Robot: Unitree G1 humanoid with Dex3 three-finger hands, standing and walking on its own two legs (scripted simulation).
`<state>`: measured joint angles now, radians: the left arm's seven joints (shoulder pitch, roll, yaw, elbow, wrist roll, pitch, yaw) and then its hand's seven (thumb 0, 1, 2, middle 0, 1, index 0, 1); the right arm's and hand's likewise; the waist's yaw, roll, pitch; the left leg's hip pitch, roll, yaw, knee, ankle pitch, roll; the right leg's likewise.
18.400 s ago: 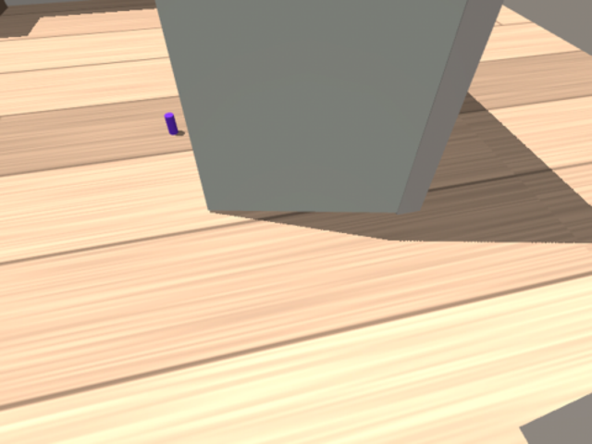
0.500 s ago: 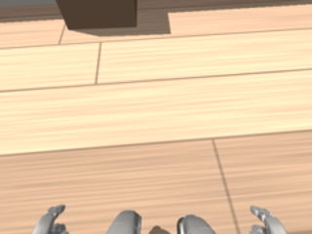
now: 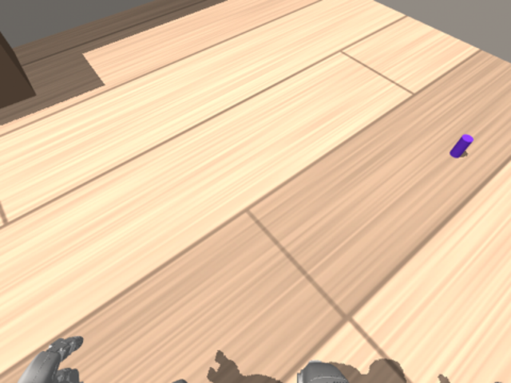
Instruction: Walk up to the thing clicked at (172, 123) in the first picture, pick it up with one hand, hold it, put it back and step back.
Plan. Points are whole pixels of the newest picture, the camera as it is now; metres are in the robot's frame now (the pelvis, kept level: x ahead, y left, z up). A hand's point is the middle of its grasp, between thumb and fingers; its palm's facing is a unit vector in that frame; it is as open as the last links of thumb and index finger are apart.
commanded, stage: walk up
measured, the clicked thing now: (461, 146) +1.14 -1.05 -0.69
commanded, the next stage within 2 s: none
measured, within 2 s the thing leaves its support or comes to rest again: neither
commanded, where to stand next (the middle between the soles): +0.12 -0.07 m, yaw -53 degrees
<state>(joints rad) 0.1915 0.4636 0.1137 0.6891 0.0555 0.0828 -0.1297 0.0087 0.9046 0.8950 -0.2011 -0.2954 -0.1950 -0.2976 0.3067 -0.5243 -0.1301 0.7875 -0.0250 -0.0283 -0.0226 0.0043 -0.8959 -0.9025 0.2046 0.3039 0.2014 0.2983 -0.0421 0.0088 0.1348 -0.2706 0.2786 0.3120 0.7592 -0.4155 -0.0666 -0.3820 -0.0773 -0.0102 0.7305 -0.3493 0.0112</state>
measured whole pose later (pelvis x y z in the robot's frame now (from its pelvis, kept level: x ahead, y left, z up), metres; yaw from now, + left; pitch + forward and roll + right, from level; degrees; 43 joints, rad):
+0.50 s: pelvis +0.04 +0.00 +0.02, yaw -24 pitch -2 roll -1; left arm 0.25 0.45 0.06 0.77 0.01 0.05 -0.04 0.01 0.90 0.89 -0.21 -0.30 -0.20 -0.30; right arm 0.28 -0.37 -0.05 0.79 -0.02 -0.04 0.00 0.00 -0.90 -0.90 0.21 0.30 0.20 0.30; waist -0.03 -0.04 0.10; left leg -0.32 0.08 0.15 0.60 -0.24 0.03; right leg -0.50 0.05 0.09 1.05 -0.36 0.00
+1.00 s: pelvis +0.05 -0.04 +0.00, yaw -40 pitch -1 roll +0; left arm 0.28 0.38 0.03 0.76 0.01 -0.03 0.03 0.01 0.90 0.89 -0.21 -0.30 -0.20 -0.30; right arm 0.18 -0.41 -0.04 0.78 -0.01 0.02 0.01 0.01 -0.90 -0.90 0.20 0.30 0.20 0.30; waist 0.01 0.06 0.13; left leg -0.51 0.07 0.01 1.01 -0.42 0.01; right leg -0.36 0.06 0.12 0.75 -0.36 -0.01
